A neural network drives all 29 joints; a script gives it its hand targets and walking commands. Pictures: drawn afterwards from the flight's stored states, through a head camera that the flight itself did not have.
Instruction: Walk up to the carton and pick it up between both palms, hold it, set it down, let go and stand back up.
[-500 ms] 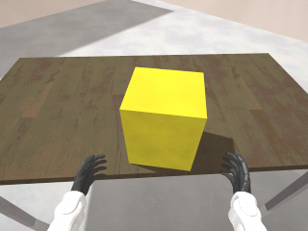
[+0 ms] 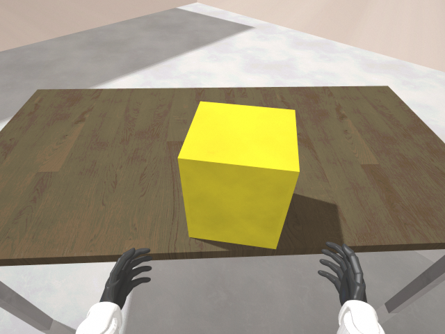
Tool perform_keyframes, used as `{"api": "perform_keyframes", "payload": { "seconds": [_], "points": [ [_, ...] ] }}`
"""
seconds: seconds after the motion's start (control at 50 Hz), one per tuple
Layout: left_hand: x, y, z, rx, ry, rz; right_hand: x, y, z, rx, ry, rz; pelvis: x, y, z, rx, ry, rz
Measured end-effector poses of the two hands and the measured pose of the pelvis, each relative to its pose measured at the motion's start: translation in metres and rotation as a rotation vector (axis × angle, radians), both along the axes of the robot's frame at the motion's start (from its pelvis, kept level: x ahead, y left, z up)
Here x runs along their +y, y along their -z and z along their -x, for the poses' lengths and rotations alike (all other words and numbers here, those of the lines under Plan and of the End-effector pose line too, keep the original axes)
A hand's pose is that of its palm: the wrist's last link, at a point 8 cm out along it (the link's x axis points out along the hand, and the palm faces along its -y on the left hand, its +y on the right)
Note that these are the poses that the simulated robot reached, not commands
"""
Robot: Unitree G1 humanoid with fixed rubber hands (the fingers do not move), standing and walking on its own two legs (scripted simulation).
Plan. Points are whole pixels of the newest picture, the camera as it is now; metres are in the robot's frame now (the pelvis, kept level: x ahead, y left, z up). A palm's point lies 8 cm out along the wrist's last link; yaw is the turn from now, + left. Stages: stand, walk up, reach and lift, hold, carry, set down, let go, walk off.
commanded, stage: set down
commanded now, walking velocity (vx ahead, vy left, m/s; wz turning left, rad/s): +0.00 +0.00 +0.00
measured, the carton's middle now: (239, 177) +0.47 +0.02 +0.02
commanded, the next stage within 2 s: let go in 0.76 s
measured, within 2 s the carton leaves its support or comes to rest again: neither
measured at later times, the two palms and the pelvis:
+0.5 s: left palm (119, 300) +0.21 +0.23 -0.05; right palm (354, 301) +0.22 -0.19 -0.03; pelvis +0.00 -0.01 +0.00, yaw +0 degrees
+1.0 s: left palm (126, 302) +0.21 +0.22 -0.06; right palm (358, 307) +0.22 -0.21 -0.05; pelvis +0.02 -0.01 +0.00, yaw +0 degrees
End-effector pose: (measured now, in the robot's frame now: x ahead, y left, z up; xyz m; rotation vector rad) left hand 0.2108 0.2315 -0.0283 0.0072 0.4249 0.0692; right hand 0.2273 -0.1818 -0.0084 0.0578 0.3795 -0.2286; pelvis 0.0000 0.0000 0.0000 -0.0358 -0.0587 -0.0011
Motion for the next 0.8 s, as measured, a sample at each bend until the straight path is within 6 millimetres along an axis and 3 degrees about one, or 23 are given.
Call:
{"api": "perform_keyframes", "payload": {
  "seconds": [0.66, 0.8],
  "points": [
    [-0.005, 0.023, 0.000, 0.186, 0.016, -0.065, -0.014, 0.028, 0.006, 0.151, -0.088, 0.059, -0.007, -0.001, -0.008, -0.001, 0.003, -0.004],
    [-0.008, 0.030, 0.000, 0.246, 0.023, -0.096, -0.021, 0.046, 0.015, 0.243, -0.118, 0.068, -0.009, -0.001, -0.014, 0.007, 0.005, -0.006]
  ]
}}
